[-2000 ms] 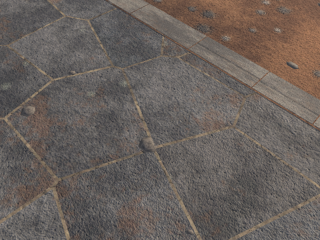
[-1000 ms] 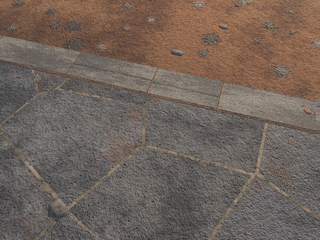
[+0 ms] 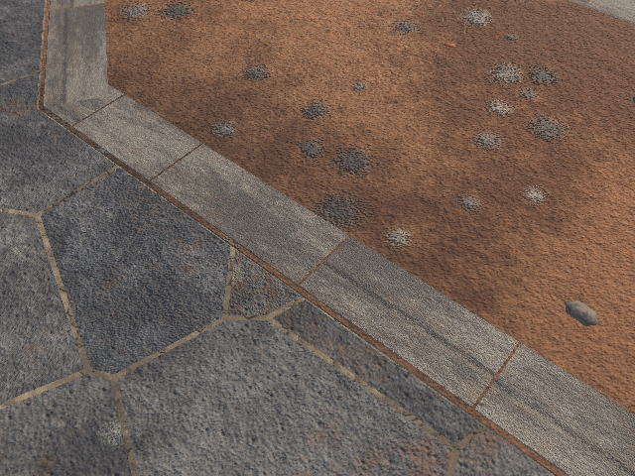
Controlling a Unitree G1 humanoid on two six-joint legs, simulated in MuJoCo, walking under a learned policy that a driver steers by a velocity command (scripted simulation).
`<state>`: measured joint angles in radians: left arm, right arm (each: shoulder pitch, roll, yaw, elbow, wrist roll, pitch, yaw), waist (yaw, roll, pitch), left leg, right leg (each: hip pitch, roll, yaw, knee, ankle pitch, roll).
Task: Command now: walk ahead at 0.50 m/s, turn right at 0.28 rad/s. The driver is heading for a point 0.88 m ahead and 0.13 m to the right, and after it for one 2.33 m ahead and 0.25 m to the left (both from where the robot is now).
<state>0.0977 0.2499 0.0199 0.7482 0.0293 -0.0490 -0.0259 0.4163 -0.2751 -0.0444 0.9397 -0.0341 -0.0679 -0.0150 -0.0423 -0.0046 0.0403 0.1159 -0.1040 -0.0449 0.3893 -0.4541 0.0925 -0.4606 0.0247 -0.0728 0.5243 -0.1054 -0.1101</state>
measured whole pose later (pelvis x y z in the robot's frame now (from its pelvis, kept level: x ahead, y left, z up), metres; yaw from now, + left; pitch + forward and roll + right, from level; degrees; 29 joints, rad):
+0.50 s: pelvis +0.27 -0.02 +0.01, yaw -16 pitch +2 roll -1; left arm 0.47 0.27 0.07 0.88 0.01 -0.04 0.01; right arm 0.00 -0.26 0.01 0.70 -0.03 -0.06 0.02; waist 0.11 0.03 0.03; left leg -0.54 0.00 -0.03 0.55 -0.08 -0.01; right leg 0.01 0.14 0.23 0.34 -0.36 -0.10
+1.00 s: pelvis +0.52 -0.09 +0.02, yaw -20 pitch +2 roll +2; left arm 0.03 0.24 0.00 0.75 0.03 -0.04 -0.04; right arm 0.47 -0.23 -0.03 0.96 -0.01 -0.08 0.01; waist -0.09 -0.03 0.02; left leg 0.03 -0.06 0.02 0.25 -0.31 0.04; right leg -0.51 -0.04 -0.03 0.58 -0.12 -0.04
